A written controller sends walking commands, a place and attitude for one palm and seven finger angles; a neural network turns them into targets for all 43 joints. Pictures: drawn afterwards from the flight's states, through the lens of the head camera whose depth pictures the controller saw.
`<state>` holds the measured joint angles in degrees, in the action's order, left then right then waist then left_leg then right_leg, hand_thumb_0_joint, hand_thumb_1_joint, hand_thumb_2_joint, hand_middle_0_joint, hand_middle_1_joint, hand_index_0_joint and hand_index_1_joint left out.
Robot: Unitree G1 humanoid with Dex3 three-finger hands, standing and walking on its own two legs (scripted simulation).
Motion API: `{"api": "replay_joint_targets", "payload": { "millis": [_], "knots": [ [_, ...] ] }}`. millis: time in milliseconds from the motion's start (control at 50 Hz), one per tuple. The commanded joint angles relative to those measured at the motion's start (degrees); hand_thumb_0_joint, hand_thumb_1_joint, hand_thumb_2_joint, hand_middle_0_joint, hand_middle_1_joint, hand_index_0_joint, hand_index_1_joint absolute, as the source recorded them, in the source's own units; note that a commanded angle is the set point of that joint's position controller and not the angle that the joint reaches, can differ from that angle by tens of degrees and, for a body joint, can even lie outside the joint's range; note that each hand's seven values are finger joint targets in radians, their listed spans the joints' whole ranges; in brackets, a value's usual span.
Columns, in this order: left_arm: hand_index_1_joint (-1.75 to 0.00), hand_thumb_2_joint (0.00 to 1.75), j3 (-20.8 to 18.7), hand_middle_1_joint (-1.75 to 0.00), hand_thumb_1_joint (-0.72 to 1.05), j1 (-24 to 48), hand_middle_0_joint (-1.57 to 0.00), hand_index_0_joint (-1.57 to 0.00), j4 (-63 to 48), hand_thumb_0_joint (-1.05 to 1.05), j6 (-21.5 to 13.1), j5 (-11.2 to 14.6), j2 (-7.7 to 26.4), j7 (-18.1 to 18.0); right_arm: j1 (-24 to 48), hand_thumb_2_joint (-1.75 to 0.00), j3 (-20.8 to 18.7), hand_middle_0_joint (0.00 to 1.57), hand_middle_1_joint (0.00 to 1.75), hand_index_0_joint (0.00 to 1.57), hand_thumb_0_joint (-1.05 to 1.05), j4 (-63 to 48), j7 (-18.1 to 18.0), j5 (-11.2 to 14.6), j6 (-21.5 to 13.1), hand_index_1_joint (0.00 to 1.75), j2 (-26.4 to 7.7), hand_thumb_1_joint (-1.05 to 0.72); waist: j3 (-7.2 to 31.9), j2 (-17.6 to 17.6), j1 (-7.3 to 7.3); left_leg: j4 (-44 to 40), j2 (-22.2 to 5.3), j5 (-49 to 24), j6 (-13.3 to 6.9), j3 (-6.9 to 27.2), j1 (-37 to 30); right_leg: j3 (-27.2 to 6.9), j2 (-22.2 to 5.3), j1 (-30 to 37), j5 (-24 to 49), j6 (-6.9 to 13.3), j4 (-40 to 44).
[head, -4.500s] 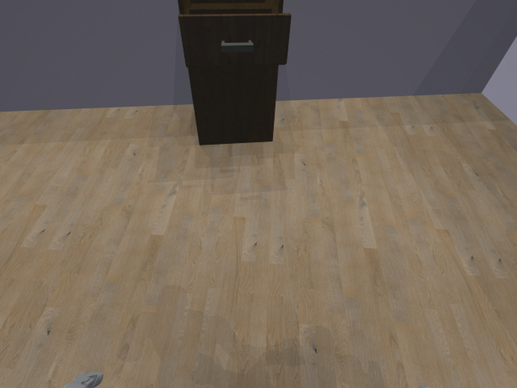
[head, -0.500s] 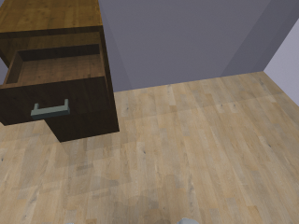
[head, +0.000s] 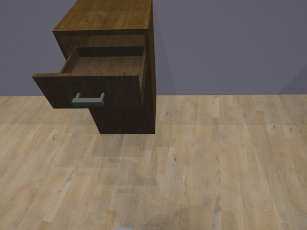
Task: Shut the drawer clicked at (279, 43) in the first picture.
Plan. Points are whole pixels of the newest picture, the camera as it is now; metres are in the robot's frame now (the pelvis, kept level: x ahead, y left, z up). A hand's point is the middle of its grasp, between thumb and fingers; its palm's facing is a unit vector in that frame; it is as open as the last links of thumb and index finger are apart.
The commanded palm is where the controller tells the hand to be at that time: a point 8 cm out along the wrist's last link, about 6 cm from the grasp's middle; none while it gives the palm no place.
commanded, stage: take the last steps up to it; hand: left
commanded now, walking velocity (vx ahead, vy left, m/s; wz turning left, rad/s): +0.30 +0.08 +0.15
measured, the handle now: (89, 98) +0.57 +0.31 -0.04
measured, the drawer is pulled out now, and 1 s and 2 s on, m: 0.30 0.30 0.30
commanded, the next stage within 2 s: come to a stop and stand still in 0.92 s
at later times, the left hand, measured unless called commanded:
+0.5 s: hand out of the picture +0.11 +0.24 -0.17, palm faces +0.09 -0.98 -0.18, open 7.4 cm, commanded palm none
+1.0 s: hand (98, 207) +0.21 +0.21 -0.18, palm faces +0.15 -0.97 -0.17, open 7.3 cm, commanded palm none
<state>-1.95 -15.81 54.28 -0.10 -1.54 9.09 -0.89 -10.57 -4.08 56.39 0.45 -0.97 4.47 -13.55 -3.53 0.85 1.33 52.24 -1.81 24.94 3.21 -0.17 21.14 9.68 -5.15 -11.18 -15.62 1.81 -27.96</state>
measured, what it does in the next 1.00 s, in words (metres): walks ahead: left foot, then right foot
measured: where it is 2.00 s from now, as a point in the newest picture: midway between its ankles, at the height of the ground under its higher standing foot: outside the picture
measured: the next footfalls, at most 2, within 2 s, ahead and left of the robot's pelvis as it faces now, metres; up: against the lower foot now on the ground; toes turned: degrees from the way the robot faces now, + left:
left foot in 0.18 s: +0.01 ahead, +0.15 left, +0.00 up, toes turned +7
right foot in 0.60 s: +0.27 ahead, -0.07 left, +0.00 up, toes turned -5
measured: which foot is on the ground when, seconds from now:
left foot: up 0.00-0.16, down 0.18-0.62, up 0.64-1.00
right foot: down 0.00-0.18, up 0.20-0.58, down 0.60-1.00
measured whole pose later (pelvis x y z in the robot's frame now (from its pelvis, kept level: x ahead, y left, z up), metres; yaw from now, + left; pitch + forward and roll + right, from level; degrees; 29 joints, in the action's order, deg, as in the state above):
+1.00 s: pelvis +0.22 +0.04 +0.00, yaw +3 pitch -2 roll -1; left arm -2.5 -17.8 62.6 -2.4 -1.3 8.8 -0.3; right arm -13.2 -3.1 60.8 0.2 -1.0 -0.7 -10.0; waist -1.4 0.5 1.6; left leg 39.8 -5.9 15.2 1.7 -4.6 23.2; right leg 9.0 -0.9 -8.0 -12.6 1.7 -22.5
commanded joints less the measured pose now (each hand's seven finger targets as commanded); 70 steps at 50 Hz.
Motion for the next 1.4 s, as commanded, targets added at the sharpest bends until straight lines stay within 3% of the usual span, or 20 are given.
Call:
{"api": "replay_joint_targets", "payload": {
  "millis": [0,100,120,140,160,180,300,500,560,580,600,680,760,940,1000,1020,1060,1180,1280,1380],
  "knots": [
    [-0.3,0.9,-3.5,-0.3,0.9,-7.3,-0.2,-0.2,0.8,0.0,-1.6,-0.4,13.2,-0.5,6.0,-0.9,0.4,0.2,0.3,0.2,0.0,-6.0,0.8,-0.1,-2.7,0.3,-2.1,-0.9,2.3,-12.4,3.41,-6.7,-0.2,2.3,-1.0,-2.8,5.1,-16.5,-15.8,8.4,5.7,7.0,13.2],
    [-0.3,0.9,-3.3,-0.3,0.9,-3.9,-0.2,-0.2,2.6,0.0,-1.3,0.0,12.8,0.0,-2.0,-0.9,1.0,0.2,0.3,0.2,0.0,-2.8,0.6,0.0,-4.5,0.3,-1.1,-0.9,2.8,-8.7,-0.95,-27.6,1.3,-5.3,-3.0,-6.7,-14.4,-11.0,-11.8,-3.4,-8.4,3.3,9.9],
    [-0.3,0.9,-2.8,-0.3,0.9,-2.7,-0.2,-0.2,2.4,0.0,-1.1,0.5,10.9,0.3,-5.9,-0.9,0.6,0.2,0.3,0.2,0.0,-1.3,0.0,0.1,-5.1,0.3,-3.3,-0.9,3.5,-2.2,-2.87,-32.6,-0.9,-6.3,-3.7,-3.6,-23.0,-7.0,-8.5,-10.0,-10.0,0.6,3.8],
    [-0.3,0.9,-2.0,-0.3,0.9,-1.9,-0.2,-0.2,1.3,0.0,-0.9,0.9,7.3,0.8,-10.8,-0.9,-0.6,0.2,0.3,0.2,0.0,0.1,-0.5,-0.4,-5.5,0.3,-8.4,-0.9,4.6,13.0,-5.42,-38.0,-12.9,0.5,-7.8,13.3,-29.2,-0.8,-1.8,-20.1,-12.5,-2.6,-10.4],
    [-0.3,0.9,-1.2,-0.3,0.9,1.6,-0.2,-0.2,-0.8,0.0,-1.0,0.2,5.9,0.8,-14.4,-0.9,-1.0,0.2,0.3,0.2,0.0,0.8,-1.0,-0.4,-5.1,0.3,-11.3,-0.9,0.4,17.7,-6.81,-42.3,-20.2,-1.6,-12.8,22.3,-28.4,-0.8,1.1,-28.7,-17.8,-3.5,-21.7],
    [-0.3,0.9,-1.2,-0.3,0.9,3.4,-0.2,-0.2,-1.3,0.0,-1.2,-0.1,6.8,0.8,-14.1,-0.9,-0.8,0.2,0.3,0.2,0.0,0.8,-1.2,-0.3,-4.8,0.3,-10.9,-0.9,-2.1,11.6,-6.43,-42.1,-21.7,-3.7,-15.0,21.2,-25.3,-4.5,-0.6,-30.1,-16.5,-2.4,-26.9],
    [-0.3,0.9,-1.2,-0.3,0.9,-0.6,-0.2,-0.2,3.4,0.0,-0.7,0.1,5.8,1.9,-8.5,-0.9,1.5,0.2,0.3,0.2,0.0,0.9,-1.8,0.2,-7.3,0.3,-4.0,-0.9,-6.2,5.9,-1.2,-42.6,-12.3,-22.3,-13.0,6.2,-17.0,-6.5,-1.9,-25.6,-1.1,-3.6,-33.8],
    [-0.3,0.9,-1.2,-0.3,0.9,9.0,-0.2,-0.2,-0.8,0.0,-1.4,0.7,4.5,2.0,-14.6,-0.9,0.8,0.2,0.3,0.2,0.0,5.9,-2.1,-0.6,-8.0,0.3,-4.5,-0.9,-5.2,6.2,-2.71,-37.5,-13.7,-35.2,-12.9,2.8,-19.8,-3.6,0.2,-17.0,0.4,-1.5,-11.1],
    [-0.3,0.9,-2.3,-0.3,0.9,-5.2,-0.2,-0.2,3.9,0.0,-2.7,0.2,7.1,1.8,-14.2,-0.9,0.9,0.2,0.3,0.2,0.0,6.6,-2.0,0.1,-8.1,0.3,-4.6,-0.9,2.3,1.3,3.93,-19.2,-8.8,-41.8,-9.3,-1.7,-14.5,-2.2,3.7,5.5,6.6,0.2,-1.7],
    [-0.3,0.9,-3.7,-0.3,0.9,-12.6,-0.2,-0.2,5.8,0.0,-3.6,-0.3,12.4,1.1,-15.4,-0.9,1.2,0.2,0.3,0.2,0.0,6.0,-1.4,0.7,-8.3,0.3,-2.5,-0.9,9.0,-8.7,6.5,-3.7,-4.1,-27.1,-6.4,-4.7,-2.3,-16.3,-7.4,20.1,6.8,4.1,1.3],
    [-0.3,0.9,-4.7,-0.3,0.9,-17.0,-0.2,-0.2,6.8,0.0,-3.6,0.3,17.3,0.6,-17.0,-0.9,1.3,0.2,0.3,0.2,0.0,4.5,-1.3,0.9,-8.4,0.3,-0.3,-0.9,13.8,-18.5,5.98,13.5,2.4,5.9,-4.5,-5.3,6.7,-37.2,-22.0,24.3,12.3,10.1,10.0],
    [-0.3,0.9,-2.8,-0.3,0.9,-1.4,-0.2,-0.2,3.6,0.0,-3.3,1.0,9.5,-0.3,-10.5,-0.9,0.8,0.2,0.3,0.2,0.0,4.6,-0.8,0.0,-6.7,0.3,1.0,-0.9,0.1,-2.1,0.68,20.0,-5.6,-4.0,-4.8,1.8,8.1,-24.7,-17.0,-0.4,-2.9,8.8,16.6],
    [-0.3,0.9,-1.2,-0.3,0.9,0.4,-0.2,-0.2,3.8,0.0,-3.7,0.5,5.9,-0.3,-14.2,-0.9,1.2,0.2,0.3,0.2,0.0,5.9,-0.5,-0.4,-4.6,0.3,3.8,-0.9,-2.0,-7.3,-2.96,9.1,-5.8,-8.0,-2.3,-1.8,2.5,-12.1,-11.5,-10.0,3.7,5.9,19.3],
    [-0.3,0.9,-2.4,-0.3,0.9,-3.7,-0.2,-0.2,6.3,0.0,-3.5,0.1,8.9,0.0,-4.8,-0.9,1.2,0.2,0.3,0.2,0.0,2.1,0.4,-0.1,-6.0,0.3,2.9,-0.9,0.0,-7.7,0.06,-13.8,-4.0,-9.5,-1.3,-4.7,0.6,-12.3,-11.8,-0.5,4.8,7.0,16.3],
    [-0.3,0.9,-2.2,-0.3,0.9,-3.6,-0.2,-0.2,7.0,0.0,-2.7,0.5,7.9,-0.1,-7.1,-0.9,1.4,0.2,0.3,0.2,0.0,3.3,-0.1,-0.1,-6.9,0.3,2.3,-0.9,-0.1,-5.2,-1.42,-24.4,-2.1,-14.5,-1.1,-6.9,-10.5,-9.6,-8.9,-4.6,3.7,4.3,10.5],
    [-0.3,0.9,-1.5,-0.3,0.9,-4.0,-0.2,-0.2,7.3,0.0,-2.3,0.7,5.8,-0.2,-9.5,-0.9,1.5,0.2,0.3,0.2,0.0,4.5,-0.5,0.0,-7.4,0.3,1.2,-0.9,1.4,-0.5,-2.27,-28.6,-3.6,-19.4,-1.3,-4.2,-16.0,-7.7,-5.7,-6.2,5.0,2.4,4.8],
    [-0.3,0.9,0.0,-0.3,0.9,-7.3,-0.2,-0.2,7.7,0.0,-1.6,1.4,1.1,-0.6,-11.3,-0.9,1.3,0.2,0.3,0.2,0.0,4.7,-1.8,-0.2,-7.3,0.3,-4.3,-0.9,4.5,13.8,-1.43,-33.3,-19.0,-41.7,-8.4,9.7,-18.7,-2.7,1.0,-8.4,-8.7,-3.0,-6.2],
    [-0.3,0.9,-0.4,-0.3,0.9,-7.1,-0.2,-0.2,9.9,0.0,1.3,0.8,4.1,-1.2,-4.7,-0.9,1.5,0.2,0.3,0.2,0.0,4.8,-4.1,0.3,-5.7,0.3,-3.4,-0.9,2.3,7.4,-1.02,-33.0,-18.4,-60.1,-11.4,4.5,-15.8,-8.6,0.3,-7.9,-12.5,-3.7,-19.8],
    [-0.3,0.9,-2.1,-0.3,0.9,-4.7,-0.2,-0.2,6.5,0.0,3.3,0.3,4.7,-1.0,-3.2,-0.9,-0.2,0.2,0.3,0.2,0.0,2.8,-4.2,0.2,-4.4,0.3,-5.2,-0.9,4.4,3.6,-1.41,-33.5,-19.3,-48.3,-13.4,2.7,-13.8,-10.6,1.8,-13.2,-10.3,-4.1,-32.5],
    [-0.3,0.9,-2.2,-0.3,0.9,-2.7,-0.2,-0.2,4.0,0.0,3.6,0.3,3.8,-0.6,-1.0,-0.9,-0.7,0.2,0.3,0.2,0.0,1.9,-3.2,-0.4,-4.0,0.3,-4.9,-0.9,4.3,10.4,-1.51,-36.5,-17.0,-25.3,-12.0,2.3,-10.0,-9.0,1.6,-10.9,-10.1,-3.8,-24.4]
  ]
}}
